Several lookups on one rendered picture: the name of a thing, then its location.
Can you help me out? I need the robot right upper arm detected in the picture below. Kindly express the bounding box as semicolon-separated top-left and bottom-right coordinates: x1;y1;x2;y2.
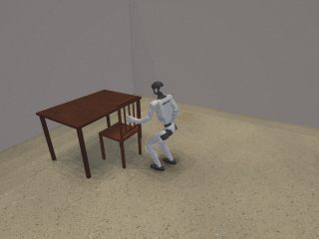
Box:
167;95;179;113

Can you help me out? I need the humanoid robot torso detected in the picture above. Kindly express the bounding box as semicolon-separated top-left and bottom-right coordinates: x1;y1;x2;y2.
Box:
155;96;176;136

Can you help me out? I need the robot left forearm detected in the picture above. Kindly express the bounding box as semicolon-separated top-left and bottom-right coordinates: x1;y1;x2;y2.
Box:
133;116;149;124

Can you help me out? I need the robot left hand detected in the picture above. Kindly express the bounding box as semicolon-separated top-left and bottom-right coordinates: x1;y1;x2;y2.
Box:
126;115;134;123

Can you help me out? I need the table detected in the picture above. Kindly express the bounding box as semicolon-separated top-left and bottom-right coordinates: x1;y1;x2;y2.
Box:
36;90;142;178

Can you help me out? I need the robot right forearm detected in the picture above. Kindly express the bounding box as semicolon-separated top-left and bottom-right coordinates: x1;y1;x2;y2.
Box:
170;112;178;122

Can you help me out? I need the chair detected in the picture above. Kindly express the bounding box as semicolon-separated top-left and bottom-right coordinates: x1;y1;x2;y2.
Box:
99;96;142;169

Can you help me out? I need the robot left upper arm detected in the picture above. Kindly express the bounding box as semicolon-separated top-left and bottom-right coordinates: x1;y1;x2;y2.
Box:
146;100;159;121

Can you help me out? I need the robot right foot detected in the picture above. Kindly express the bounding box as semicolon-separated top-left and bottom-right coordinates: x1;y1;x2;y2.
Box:
162;158;176;165

